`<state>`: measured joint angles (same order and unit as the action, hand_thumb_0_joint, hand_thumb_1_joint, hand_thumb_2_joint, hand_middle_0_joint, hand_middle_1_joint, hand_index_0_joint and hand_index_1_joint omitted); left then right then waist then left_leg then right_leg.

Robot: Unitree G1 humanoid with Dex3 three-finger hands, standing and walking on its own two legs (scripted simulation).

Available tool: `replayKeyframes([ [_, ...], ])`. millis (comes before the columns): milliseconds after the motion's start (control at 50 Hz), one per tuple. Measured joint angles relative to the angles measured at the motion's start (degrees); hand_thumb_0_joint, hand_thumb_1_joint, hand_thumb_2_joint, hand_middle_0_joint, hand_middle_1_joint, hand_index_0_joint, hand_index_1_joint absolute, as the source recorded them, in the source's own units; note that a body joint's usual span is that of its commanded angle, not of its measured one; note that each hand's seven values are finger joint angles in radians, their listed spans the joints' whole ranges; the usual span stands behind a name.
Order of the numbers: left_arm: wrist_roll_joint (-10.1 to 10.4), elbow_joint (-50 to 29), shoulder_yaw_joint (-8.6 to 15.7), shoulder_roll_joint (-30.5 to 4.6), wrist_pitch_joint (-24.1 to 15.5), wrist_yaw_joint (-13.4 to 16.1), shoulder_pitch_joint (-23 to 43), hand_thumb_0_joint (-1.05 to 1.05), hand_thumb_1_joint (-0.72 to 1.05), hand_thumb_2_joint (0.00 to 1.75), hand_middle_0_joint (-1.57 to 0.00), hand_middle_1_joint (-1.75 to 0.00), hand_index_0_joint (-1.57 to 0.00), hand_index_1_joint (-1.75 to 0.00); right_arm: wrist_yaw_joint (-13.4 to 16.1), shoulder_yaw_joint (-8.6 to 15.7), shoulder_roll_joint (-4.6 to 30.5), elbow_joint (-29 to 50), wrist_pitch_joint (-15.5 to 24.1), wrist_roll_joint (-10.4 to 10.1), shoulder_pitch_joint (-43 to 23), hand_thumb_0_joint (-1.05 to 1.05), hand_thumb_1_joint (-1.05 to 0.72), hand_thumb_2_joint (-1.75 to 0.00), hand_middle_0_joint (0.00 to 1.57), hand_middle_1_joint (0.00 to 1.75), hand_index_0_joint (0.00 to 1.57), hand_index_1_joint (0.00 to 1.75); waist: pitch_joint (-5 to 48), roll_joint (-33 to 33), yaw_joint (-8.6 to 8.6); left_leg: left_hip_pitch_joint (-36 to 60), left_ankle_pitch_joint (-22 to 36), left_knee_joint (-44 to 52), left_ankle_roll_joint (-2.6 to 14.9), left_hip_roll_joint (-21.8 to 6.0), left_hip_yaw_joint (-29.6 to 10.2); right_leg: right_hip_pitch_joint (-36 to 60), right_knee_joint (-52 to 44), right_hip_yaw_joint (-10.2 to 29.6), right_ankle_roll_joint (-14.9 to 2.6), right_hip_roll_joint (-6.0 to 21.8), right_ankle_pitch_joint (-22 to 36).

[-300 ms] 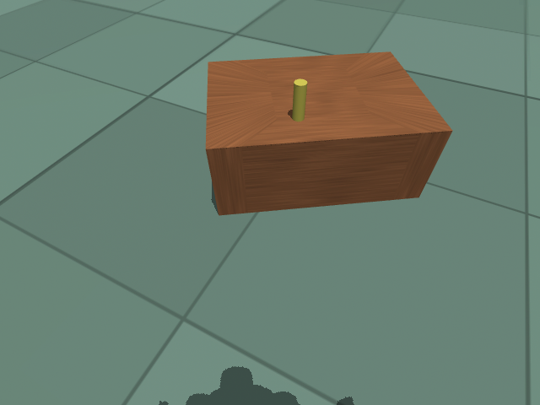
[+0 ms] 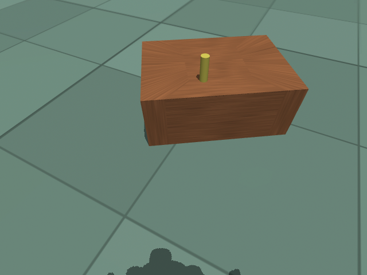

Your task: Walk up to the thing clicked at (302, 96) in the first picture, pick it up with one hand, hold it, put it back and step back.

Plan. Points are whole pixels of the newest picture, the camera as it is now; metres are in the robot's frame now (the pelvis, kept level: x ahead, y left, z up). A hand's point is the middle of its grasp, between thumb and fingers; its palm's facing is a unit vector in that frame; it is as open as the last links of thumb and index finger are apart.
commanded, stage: stand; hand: right
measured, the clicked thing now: (204, 68) +1.27 -0.13 -0.28
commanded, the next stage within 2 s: walk up in 0.82 s
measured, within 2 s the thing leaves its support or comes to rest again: neither
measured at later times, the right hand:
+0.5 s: hand out of the picture +0.08 -0.25 -0.16, palm faces -0.03 +0.94 -0.33, open 7.4 cm
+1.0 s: hand out of the picture +0.09 -0.27 -0.16, palm faces -0.01 +0.94 -0.33, open 7.4 cm
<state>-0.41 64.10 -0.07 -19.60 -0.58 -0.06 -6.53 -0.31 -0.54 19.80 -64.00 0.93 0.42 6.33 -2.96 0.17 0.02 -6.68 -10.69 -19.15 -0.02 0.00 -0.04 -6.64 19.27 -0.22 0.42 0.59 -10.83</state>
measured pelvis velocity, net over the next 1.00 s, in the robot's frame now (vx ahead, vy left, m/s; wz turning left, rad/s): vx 0.03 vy -0.01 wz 0.01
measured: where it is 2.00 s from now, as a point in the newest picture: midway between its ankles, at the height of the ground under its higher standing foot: (188, 243)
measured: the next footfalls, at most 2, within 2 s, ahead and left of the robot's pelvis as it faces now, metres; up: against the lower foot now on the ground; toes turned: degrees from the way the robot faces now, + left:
left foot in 1.36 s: +0.33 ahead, +0.11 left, +0.00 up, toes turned +8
right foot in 1.80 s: +0.45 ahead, -0.14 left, +0.00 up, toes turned +0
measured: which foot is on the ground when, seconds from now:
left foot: down 0.00-1.00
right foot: down 0.00-1.00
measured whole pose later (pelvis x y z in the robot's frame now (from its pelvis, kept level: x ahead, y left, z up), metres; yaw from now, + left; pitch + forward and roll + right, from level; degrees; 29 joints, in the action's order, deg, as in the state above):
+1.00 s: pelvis +0.03 -0.01 -0.01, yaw +0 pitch -1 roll +1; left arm -1.8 59.4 4.3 -23.2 -1.5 -2.8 -11.6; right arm -3.3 3.7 21.2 -58.7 1.8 1.9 12.8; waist -1.3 -1.2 -0.1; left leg -9.0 -18.1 -28.3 1.6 1.0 -0.4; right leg -12.0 34.5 -1.0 -2.5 1.6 -24.4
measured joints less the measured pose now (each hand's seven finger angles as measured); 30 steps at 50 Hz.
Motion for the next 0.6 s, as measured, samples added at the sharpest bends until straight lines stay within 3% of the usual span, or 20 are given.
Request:
replayKeyframes([
  [600,0.0,-0.2,0.1,-0.1,0.0,0.1,0.1,0.0,0.91,0.9,-0.21,-0.3,-0.21,-0.3,0.1,0.0,0.2,-0.1,0.0,-0.1,0.2,0.01,-0.91,-0.9,0.21,0.3,0.21,0.3,0.1,0.1,0.1,0.8,-0.1,0.7,0.11,0.2,-0.2,0.9,-0.8,-0.2,0.15,0.2,-0.1],
])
